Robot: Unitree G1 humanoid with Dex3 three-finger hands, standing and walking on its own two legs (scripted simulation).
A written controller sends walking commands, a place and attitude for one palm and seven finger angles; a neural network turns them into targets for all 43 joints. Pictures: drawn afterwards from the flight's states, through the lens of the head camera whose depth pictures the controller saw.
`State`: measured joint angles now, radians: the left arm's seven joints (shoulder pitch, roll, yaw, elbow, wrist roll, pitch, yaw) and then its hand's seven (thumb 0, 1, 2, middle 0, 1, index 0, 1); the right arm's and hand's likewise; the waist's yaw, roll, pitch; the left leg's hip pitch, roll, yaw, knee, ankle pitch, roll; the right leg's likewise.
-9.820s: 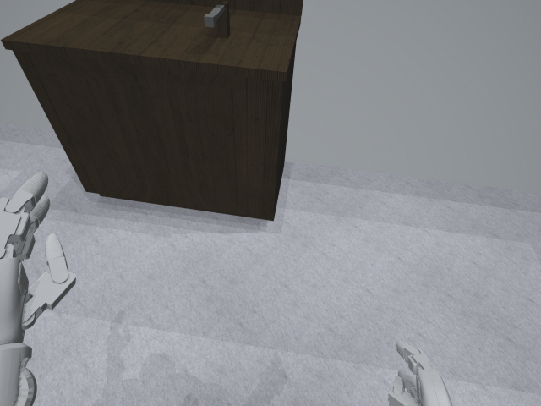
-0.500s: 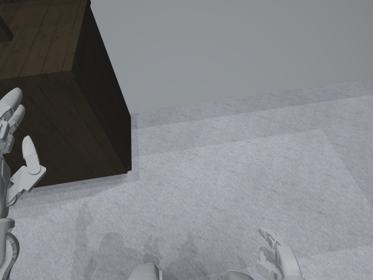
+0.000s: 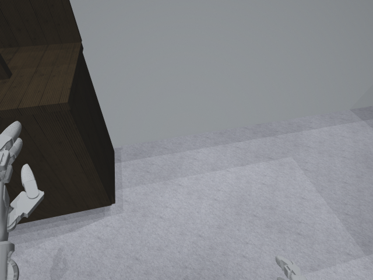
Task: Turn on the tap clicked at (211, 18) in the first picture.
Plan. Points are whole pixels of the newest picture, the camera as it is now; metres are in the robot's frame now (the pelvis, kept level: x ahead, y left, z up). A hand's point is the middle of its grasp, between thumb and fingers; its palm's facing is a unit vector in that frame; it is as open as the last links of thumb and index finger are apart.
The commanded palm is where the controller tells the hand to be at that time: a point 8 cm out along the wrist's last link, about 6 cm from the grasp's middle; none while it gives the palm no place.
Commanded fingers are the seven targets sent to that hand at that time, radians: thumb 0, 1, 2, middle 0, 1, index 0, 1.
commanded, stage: take the last steps up to it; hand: left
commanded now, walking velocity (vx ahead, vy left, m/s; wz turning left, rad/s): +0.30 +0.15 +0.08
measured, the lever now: out of the picture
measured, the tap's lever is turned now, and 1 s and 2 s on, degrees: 0 0 0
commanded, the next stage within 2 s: come to a stop and stand still in 1.02 s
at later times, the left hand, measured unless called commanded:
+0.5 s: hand (36, 157) +0.28 +0.30 +0.17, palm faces +0.43 -0.78 -0.45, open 7.4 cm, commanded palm +0.21 +0.34 +0.18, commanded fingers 0.00 0.90 0.90 -0.20 -0.30 -0.20 -0.30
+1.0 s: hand (50, 128) +0.37 +0.32 +0.16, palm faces +0.40 -0.79 -0.47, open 7.4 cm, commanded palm +0.30 +0.36 +0.18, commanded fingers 0.00 0.90 0.90 -0.20 -0.30 -0.20 -0.30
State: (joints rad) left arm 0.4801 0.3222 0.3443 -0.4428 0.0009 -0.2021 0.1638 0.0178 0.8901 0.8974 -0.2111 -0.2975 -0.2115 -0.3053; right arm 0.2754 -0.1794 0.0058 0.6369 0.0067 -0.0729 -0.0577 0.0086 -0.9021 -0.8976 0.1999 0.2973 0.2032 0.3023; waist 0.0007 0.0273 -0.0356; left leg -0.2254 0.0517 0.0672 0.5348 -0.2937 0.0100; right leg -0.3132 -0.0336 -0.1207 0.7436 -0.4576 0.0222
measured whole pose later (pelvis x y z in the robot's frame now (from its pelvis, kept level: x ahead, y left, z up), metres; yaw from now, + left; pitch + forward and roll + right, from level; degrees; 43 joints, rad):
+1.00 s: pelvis +0.16 +0.07 +0.01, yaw +4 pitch +0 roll +3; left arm 0.50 0.33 0.34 -0.48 -0.02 -0.23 0.14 0.02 0.89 0.90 -0.21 -0.30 -0.21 -0.31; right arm 0.16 -0.25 -0.03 0.64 0.00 -0.03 -0.04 0.01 -0.90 -0.90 0.20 0.30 0.21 0.30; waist -0.01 -0.02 0.11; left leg -0.54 0.08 0.07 0.97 -0.31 -0.02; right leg -0.23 -0.13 -0.19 0.52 -0.29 -0.02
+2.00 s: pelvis +0.14 +0.08 +0.00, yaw +2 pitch +0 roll +1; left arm 0.50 0.38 0.36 -0.51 -0.04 -0.18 0.16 0.02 0.89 0.90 -0.22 -0.30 -0.22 -0.31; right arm 0.22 -0.25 -0.01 0.62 0.00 -0.04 -0.08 0.01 -0.90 -0.90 0.20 0.30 0.20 0.30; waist -0.02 0.00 0.02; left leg -0.24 0.03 0.06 0.59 -0.38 -0.01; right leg -0.29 0.01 -0.18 0.47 -0.19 -0.10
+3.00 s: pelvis +0.12 +0.12 +0.00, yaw +1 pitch -1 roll +0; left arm 0.45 0.33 0.31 -0.44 -0.01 -0.20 0.15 0.02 0.89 0.90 -0.21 -0.30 -0.21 -0.31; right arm 0.23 -0.19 0.04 0.61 0.00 -0.07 -0.07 0.01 -0.90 -0.90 0.20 0.30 0.21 0.30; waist 0.01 0.00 0.02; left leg -0.21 -0.02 0.09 0.51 -0.29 0.05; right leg -0.30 0.00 -0.10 0.47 -0.16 -0.04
